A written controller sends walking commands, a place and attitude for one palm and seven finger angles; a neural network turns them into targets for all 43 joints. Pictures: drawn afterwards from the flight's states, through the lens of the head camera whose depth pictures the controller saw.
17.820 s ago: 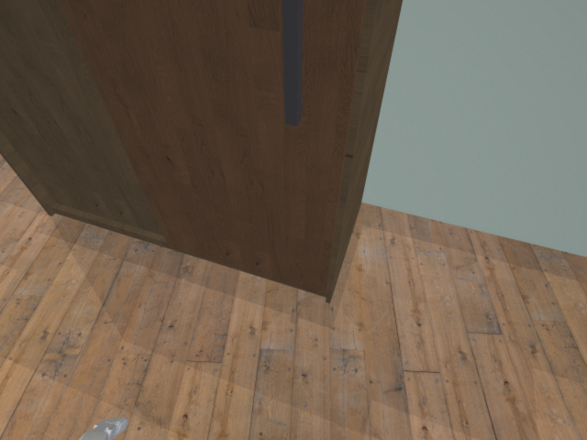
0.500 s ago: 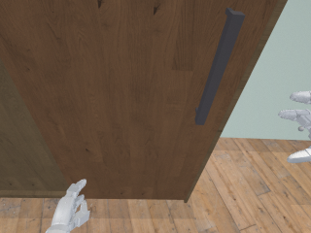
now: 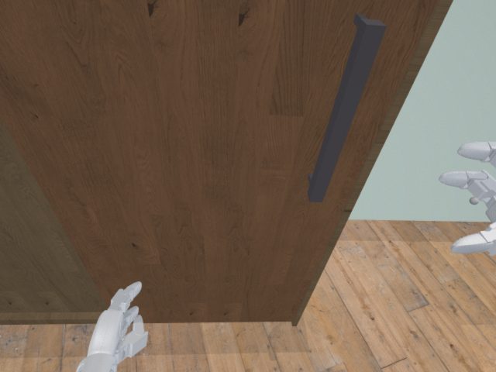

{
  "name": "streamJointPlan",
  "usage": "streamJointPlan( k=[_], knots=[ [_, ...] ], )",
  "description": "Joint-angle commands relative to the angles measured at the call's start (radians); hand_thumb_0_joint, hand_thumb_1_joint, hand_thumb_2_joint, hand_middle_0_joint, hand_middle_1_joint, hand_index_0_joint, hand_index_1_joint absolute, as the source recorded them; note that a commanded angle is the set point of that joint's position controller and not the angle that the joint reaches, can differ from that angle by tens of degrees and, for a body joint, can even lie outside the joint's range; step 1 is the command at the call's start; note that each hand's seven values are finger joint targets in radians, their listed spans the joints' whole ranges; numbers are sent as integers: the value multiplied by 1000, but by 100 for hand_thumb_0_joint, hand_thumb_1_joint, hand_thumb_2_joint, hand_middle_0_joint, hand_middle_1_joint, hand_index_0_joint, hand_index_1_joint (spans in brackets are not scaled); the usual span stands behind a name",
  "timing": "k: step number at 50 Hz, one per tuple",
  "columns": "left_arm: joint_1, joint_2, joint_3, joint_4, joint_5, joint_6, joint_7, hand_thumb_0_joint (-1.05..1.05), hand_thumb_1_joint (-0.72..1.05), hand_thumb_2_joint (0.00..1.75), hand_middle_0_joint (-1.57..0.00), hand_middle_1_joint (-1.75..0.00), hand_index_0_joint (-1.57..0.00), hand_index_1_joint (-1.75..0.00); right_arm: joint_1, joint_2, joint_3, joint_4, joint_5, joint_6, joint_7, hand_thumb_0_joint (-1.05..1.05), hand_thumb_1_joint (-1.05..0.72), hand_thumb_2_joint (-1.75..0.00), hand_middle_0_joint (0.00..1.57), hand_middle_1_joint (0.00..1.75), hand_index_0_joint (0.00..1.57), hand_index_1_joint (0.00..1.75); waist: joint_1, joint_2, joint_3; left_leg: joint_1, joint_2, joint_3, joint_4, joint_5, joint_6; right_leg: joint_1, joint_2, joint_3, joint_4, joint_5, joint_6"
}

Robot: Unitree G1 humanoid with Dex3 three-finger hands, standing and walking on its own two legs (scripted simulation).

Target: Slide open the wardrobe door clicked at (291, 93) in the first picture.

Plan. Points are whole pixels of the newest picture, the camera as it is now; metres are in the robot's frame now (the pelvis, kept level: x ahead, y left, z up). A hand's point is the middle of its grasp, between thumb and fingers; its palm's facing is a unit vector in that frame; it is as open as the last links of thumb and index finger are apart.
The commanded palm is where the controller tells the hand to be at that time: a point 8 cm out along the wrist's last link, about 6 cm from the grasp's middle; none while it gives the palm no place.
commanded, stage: move the hooked fingers beside the handle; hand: right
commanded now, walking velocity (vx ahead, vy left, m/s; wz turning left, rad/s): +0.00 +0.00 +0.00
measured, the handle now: (334, 122) +0.47 -0.13 +0.21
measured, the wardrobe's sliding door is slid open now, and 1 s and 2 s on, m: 0.00 0.00 0.00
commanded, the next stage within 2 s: none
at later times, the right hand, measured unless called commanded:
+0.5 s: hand (433, 178) +0.33 -0.24 +0.22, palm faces +0.04 +1.00 -0.06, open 14.0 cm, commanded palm +0.30 -0.28 +0.22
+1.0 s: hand (401, 160) +0.37 -0.21 +0.21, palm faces +0.03 +1.00 -0.03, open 14.0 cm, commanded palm +0.35 -0.26 +0.22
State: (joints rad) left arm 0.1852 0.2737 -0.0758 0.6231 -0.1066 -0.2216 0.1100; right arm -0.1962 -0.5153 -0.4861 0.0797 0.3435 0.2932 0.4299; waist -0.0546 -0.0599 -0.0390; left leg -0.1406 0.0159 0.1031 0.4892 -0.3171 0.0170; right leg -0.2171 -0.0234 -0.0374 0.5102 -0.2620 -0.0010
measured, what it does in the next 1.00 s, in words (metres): stands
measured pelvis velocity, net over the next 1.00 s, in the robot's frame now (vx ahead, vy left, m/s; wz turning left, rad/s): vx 0.00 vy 0.00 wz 0.02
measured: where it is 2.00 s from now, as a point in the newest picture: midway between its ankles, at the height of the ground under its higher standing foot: outside the picture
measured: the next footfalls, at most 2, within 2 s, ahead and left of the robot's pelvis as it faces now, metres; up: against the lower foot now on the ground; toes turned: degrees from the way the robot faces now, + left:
none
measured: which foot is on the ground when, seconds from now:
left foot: down 0.00-1.00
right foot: down 0.00-1.00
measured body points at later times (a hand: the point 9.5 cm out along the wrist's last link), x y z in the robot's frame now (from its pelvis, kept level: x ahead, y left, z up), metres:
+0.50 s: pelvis +0.00 -0.01 +0.00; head -0.02 +0.02 +0.45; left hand +0.18 +0.23 -0.07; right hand +0.32 -0.29 +0.22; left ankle -0.03 +0.10 -0.74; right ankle +0.01 -0.12 -0.74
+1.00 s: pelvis +0.00 +0.00 +0.00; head -0.02 +0.02 +0.45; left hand +0.16 +0.25 -0.08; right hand +0.36 -0.27 +0.21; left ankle -0.03 +0.10 -0.74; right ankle +0.01 -0.12 -0.74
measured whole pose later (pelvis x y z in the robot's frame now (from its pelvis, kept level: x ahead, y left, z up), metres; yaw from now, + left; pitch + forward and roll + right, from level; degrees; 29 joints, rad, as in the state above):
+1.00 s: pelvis +0.00 +0.00 +0.00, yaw +1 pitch -1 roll +0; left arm 0.22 0.28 -0.05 0.64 -0.10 -0.13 0.11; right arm -0.48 -0.44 -0.33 0.35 0.26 0.27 0.27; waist 0.00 -0.05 -0.03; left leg -0.16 0.01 0.08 0.47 -0.30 0.02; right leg -0.21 -0.03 -0.05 0.47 -0.24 0.00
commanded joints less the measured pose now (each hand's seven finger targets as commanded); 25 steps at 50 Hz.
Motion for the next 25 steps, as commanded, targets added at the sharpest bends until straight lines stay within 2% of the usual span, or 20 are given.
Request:
streamJointPlan(
  k=[1,3,4,7,10,11,12,13,14,15,17,18,19,21,22,24,25],
  knots=[
    [-139,109,44,-164,-3,-61,13,0,90,90,-20,-30,-20,-30,-382,-273,-53,-184,8,-67,-11,0,50,-30,30,120,30,120,27,-11,-153,-106,6,-43,-82,304,-11,179,19,61,-40,202,-37],
    [-143,105,42,-169,1,-63,15,0,90,90,-20,-30,-20,-30,-430,-255,-32,-219,-1,-73,-22,0,50,-30,30,120,30,120,24,-72,-181,-98,7,-38,-69,304,-2,202,21,68,-47,217,-33],
    [-139,104,44,-166,1,-61,12,0,90,90,-20,-30,-20,-30,-395,-274,-52,-225,-1,-77,-34,0,50,-30,30,120,30,120,17,-26,-186,-82,7,-38,-76,315,-2,198,15,69,-44,230,-33],
    [-138,105,43,-167,4,-54,11,0,90,90,-20,-30,-20,-30,-381,-255,-55,-191,-2,-67,-49,0,50,-30,30,120,30,120,14,-1,-198,-75,6,-31,-66,331,-3,193,16,69,-50,243,-34],
    [-140,109,44,-165,3,-45,8,0,90,90,-20,-30,-20,-30,-403,-257,-50,-166,-10,-59,-65,0,50,-30,30,120,30,120,14,1,-180,-75,10,-34,-74,310,-2,172,15,65,-58,222,-32],
    [-147,105,44,-171,1,-44,7,0,90,90,-20,-30,-20,-30,-415,-243,-35,-190,-14,-57,-70,0,50,-30,30,120,30,120,13,-34,-191,-76,9,-33,-68,311,1,185,14,67,-59,234,-30],
    [-148,102,43,-177,3,-45,6,0,90,90,-20,-30,-20,-30,-422,-229,-23,-206,-16,-56,-75,0,50,-30,30,120,30,120,14,-42,-205,-72,11,-34,-63,326,2,195,15,66,-55,250,-30],
    [-142,102,43,-176,3,-42,6,0,90,90,-20,-30,-20,-30,-406,-233,-31,-192,-17,-52,-80,0,50,-30,30,120,30,120,12,-27,-205,-74,8,-29,-61,318,1,193,11,68,-57,248,-28],
    [-136,104,45,-171,4,-37,4,0,90,90,-20,-30,-20,-30,-387,-232,-28,-169,-16,-51,-85,0,50,-30,30,120,30,120,12,14,-188,-71,7,-33,-75,314,-1,178,9,64,-57,235,-31],
    [-133,110,46,-167,3,-32,6,0,90,90,-20,-30,-20,-30,-410,-237,-31,-145,-18,-47,-87,0,50,-30,30,120,30,120,19,25,-189,-78,7,-35,-77,301,-4,173,11,61,-59,216,-33],
    [-140,109,46,-171,3,-32,9,0,90,90,-20,-30,-20,-30,-471,-215,-1,-168,-24,-52,-93,0,50,-30,30,120,30,120,25,-4,-198,-80,8,-33,-68,298,-1,184,10,67,-62,224,-31],
    [-142,103,46,-173,3,-33,8,0,90,90,-20,-30,-20,-30,-472,-210,1,-179,-24,-53,-97,0,50,-30,30,120,30,120,22,-45,-209,-86,9,-38,-68,299,2,200,12,66,-59,227,-31],
    [-136,106,48,-167,5,-30,8,0,90,90,-20,-30,-20,-30,-462,-236,-17,-181,-29,-59,-105,0,50,-30,30,120,30,120,19,-22,-212,-69,9,-38,-73,308,2,195,7,62,-56,239,-30],
    [-141,104,45,-172,5,-27,8,0,90,90,-20,-30,-20,-30,-486,-195,19,-193,-31,-62,-110,0,50,-30,30,120,30,120,25,-30,-215,-73,8,-35,-68,303,3,199,9,65,-63,236,-29],
    [-136,104,47,-166,4,-25,9,0,90,90,-20,-30,-20,-30,-499,-190,24,-168,-30,-61,-113,0,50,-30,30,120,30,120,32,-11,-208,-80,7,-37,-72,308,1,203,8,63,-61,234,-32],
    [-124,112,52,-157,5,-19,9,0,90,90,-20,-30,-20,-30,-468,-216,-3,-128,-32,-60,-119,0,50,-30,30,120,30,120,22,32,-199,-66,5,-37,-77,313,0,187,5,61,-62,238,-32],
    [-132,111,49,-161,4,-17,9,0,90,90,-20,-30,-20,-30,-505,-185,35,-137,-37,-58,-119,0,50,-30,30,120,30,120,30,-3,-195,-72,9,-38,-72,321,2,188,9,58,-65,243,-32]
  ],
)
